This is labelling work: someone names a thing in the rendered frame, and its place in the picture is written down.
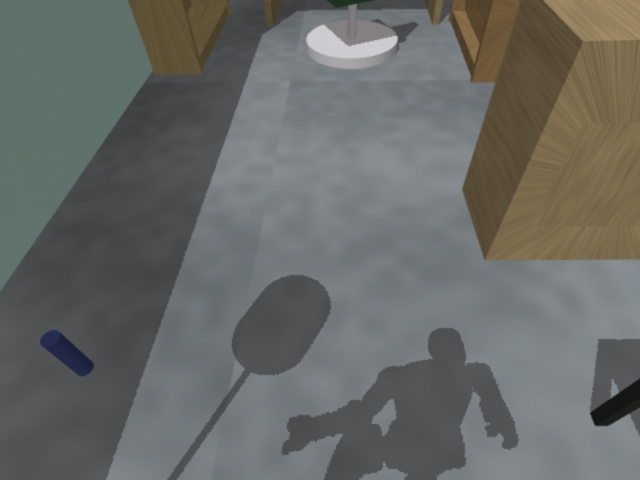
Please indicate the bookshelf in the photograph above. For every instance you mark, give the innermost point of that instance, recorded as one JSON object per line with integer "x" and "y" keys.
{"x": 483, "y": 28}
{"x": 179, "y": 35}

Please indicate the can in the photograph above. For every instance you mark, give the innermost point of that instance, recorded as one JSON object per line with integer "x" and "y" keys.
{"x": 66, "y": 352}

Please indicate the office chair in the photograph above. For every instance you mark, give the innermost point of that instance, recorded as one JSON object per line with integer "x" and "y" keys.
{"x": 352, "y": 43}

